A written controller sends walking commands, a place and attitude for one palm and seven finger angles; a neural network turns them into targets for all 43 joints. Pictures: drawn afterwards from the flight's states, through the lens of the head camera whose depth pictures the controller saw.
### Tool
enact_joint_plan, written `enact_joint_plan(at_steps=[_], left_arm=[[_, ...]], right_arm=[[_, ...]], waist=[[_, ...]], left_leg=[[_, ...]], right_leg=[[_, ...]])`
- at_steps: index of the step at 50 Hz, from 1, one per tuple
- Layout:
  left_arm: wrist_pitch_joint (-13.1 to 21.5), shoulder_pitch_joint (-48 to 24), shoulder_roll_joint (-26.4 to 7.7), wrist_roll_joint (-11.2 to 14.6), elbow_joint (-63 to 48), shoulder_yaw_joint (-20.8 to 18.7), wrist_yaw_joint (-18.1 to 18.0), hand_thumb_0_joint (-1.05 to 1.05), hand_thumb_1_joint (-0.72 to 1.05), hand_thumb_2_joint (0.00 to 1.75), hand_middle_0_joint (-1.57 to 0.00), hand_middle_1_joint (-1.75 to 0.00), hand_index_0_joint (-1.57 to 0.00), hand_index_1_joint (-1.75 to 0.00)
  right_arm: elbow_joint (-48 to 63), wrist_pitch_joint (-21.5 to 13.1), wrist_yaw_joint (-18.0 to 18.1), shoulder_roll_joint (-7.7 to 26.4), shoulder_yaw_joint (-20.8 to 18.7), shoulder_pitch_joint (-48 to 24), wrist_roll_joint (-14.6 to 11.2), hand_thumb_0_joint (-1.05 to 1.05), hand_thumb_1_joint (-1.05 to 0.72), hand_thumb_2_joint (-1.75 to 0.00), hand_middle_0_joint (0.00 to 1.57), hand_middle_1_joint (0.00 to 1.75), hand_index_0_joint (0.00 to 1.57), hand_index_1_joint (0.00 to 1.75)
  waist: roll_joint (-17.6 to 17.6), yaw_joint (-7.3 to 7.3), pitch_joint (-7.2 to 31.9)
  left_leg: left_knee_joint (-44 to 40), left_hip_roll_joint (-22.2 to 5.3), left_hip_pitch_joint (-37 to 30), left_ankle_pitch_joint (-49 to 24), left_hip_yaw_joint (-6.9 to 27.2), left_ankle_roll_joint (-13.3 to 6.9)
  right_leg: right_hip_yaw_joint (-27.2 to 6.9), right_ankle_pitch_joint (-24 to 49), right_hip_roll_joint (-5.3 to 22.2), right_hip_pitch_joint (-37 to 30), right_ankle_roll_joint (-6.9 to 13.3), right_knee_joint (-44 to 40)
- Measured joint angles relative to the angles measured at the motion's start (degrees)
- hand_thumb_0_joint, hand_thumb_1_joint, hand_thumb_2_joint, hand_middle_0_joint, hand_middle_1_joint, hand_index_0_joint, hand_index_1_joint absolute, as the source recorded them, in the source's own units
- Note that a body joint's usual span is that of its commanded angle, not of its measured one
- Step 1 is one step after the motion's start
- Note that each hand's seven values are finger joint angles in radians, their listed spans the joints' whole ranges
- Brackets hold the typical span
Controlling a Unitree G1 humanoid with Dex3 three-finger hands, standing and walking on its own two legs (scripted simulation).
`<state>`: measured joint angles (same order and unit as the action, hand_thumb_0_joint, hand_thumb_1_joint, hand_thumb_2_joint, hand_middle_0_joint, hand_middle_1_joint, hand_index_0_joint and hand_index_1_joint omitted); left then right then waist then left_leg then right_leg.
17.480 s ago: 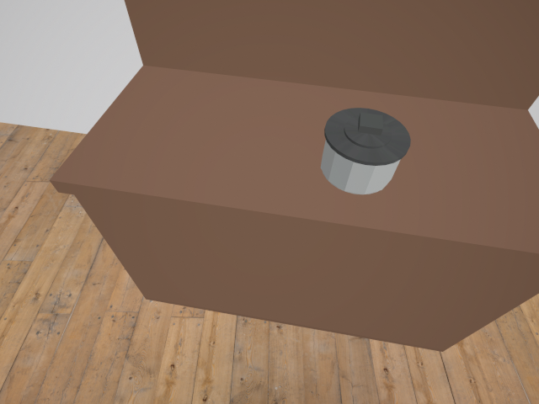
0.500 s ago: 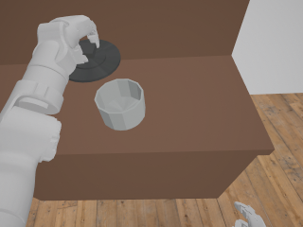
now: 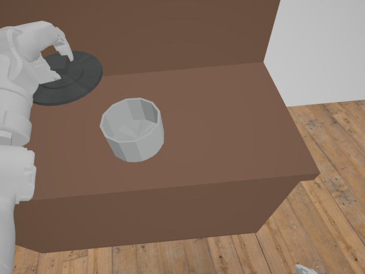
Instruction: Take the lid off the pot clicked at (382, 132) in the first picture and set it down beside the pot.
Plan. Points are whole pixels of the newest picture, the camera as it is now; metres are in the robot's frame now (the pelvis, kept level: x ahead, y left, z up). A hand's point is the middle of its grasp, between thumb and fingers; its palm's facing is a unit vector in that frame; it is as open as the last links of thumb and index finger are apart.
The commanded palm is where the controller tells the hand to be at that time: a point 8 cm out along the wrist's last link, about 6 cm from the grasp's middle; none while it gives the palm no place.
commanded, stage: move the lid sideways beside the pot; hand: left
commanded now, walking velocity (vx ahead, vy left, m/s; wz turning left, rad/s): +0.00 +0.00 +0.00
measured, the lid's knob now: (56, 65) +0.51 +0.23 +0.20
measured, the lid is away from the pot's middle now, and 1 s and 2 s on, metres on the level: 0.12 0.22 0.22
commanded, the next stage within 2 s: lower the lid onto the table in 1.04 s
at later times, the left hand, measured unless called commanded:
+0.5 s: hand (20, 74) +0.47 +0.28 +0.22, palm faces -0.29 -0.07 -0.96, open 8.3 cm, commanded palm +0.47 +0.30 +0.29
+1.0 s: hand out of the picture +0.46 +0.33 +0.22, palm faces -0.31 -0.10 -0.95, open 8.3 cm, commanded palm +0.47 +0.34 +0.29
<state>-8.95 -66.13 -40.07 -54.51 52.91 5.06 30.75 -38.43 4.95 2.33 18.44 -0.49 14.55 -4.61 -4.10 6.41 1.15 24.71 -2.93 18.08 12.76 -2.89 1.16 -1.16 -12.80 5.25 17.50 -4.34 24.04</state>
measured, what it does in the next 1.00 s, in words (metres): stands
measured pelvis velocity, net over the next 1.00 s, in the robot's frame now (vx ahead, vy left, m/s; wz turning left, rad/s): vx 0.00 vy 0.01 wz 0.02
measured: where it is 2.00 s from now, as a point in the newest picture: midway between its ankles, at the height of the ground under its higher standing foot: outside the picture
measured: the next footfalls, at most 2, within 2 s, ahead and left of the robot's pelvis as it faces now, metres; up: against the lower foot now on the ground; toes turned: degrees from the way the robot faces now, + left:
none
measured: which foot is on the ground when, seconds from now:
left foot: down 0.00-1.00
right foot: down 0.00-1.00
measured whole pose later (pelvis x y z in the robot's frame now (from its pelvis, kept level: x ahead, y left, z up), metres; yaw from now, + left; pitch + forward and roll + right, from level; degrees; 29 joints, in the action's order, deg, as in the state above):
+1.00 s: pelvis +0.00 +0.01 +0.00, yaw +1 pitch +8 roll -1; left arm 0.3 -66.5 -51.6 -54.9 55.9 1.9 32.9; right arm -39.5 8.4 3.9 18.8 0.4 15.4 -5.4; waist -2.6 5.8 -0.1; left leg 27.0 -3.3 21.3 13.8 -1.2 1.0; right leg 0.5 -11.9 4.8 17.9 -4.3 21.8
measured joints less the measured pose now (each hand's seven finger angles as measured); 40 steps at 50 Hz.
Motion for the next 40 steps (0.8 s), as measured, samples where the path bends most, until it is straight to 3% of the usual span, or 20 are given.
enact_joint_plan(at_steps=[7,12,25,32,40], left_arm=[[1.8,-0.5,-1.0,1.7,-2.2,4.4,2.0,-0.02,0.27,0.89,-1.0,-1.12,-0.48,-0.88],[3.2,-0.7,-1.0,2.6,-2.6,5.8,2.2,-0.02,0.27,0.89,-1.0,-1.12,-0.49,-0.87],[5.9,-0.3,-3.7,1.7,-1.1,1.4,0.9,-0.03,0.27,0.89,-1.01,-1.12,-0.48,-0.87],[6.0,-0.9,-6.5,0.3,1.7,-1.2,1.3,-0.03,0.27,0.89,-1.0,-1.12,-0.48,-0.88],[8.2,-0.1,-8.8,-0.2,1.7,-3.3,1.6,-0.02,0.27,0.89,-1.0,-1.12,-0.48,-0.88]], right_arm=[[1.1,-0.1,1.0,-0.1,0.1,-2.6,-0.4,0.0,-0.91,-0.9,0.2,0.3,0.2,0.29],[0.4,-0.4,1.3,-0.6,0.9,-3.6,-0.3,0.0,-0.91,-0.9,0.2,0.3,0.2,0.29],[-1.3,0.1,0.8,-2.1,1.9,0.1,0.0,0.0,-0.91,-0.9,0.2,0.3,0.2,0.3],[-1.6,2.3,0.3,-1.2,1.4,1.9,-0.3,0.0,-0.91,-0.9,0.2,0.3,0.2,0.3],[-1.4,3.2,0.9,0.0,0.7,2.4,-0.4,0.0,-0.91,-0.9,0.2,0.3,0.2,0.3]], waist=[[1.6,-2.29,-0.2],[2.1,-3.06,-0.3],[0.8,-1.7,-0.5],[0.5,-0.38,-0.6],[1.0,0.01,-0.9]], left_leg=[[1.1,0.2,1.0,0.2,1.5,0.1],[1.8,0.3,1.5,0.4,2.1,0.0],[1.5,0.8,1.9,0.6,1.5,-0.6],[1.2,0.6,2.2,0.6,1.0,-0.6],[1.5,0.2,2.7,0.6,1.2,-0.4]], right_leg=[[1.5,0.1,0.1,-0.5,0.2,-0.4],[2.1,0.1,0.3,-0.7,0.3,-0.6],[1.5,0.6,0.7,-0.3,0.3,-1.6],[1.1,0.8,0.6,0.3,-0.1,-1.9],[1.2,1.0,0.1,0.4,0.0,-2.2]])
